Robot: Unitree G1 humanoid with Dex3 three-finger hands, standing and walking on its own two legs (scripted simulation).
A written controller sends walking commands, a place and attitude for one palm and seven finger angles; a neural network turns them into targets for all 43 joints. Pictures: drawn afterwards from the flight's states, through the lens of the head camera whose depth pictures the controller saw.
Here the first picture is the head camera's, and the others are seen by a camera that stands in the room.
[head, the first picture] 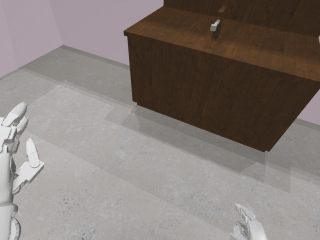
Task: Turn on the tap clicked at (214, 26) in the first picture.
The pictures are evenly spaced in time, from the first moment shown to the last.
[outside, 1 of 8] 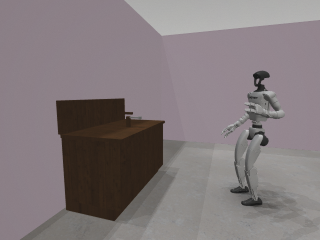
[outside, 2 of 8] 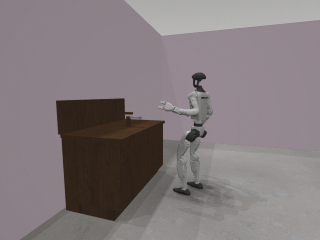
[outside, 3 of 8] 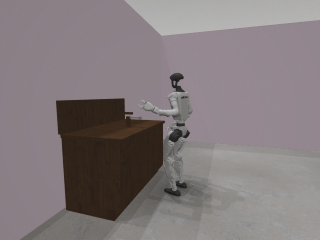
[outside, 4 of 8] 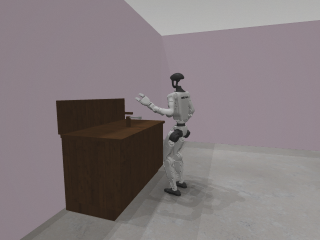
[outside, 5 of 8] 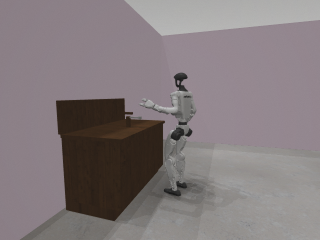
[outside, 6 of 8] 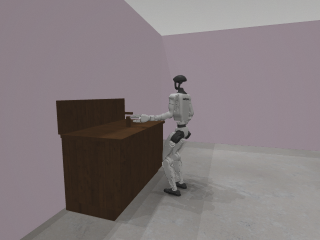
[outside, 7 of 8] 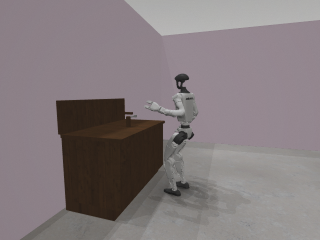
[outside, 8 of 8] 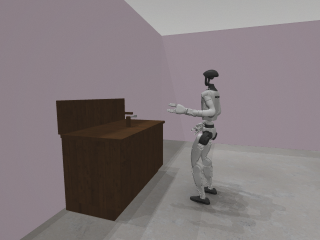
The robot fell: no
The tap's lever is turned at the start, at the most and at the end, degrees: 0 82 82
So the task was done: yes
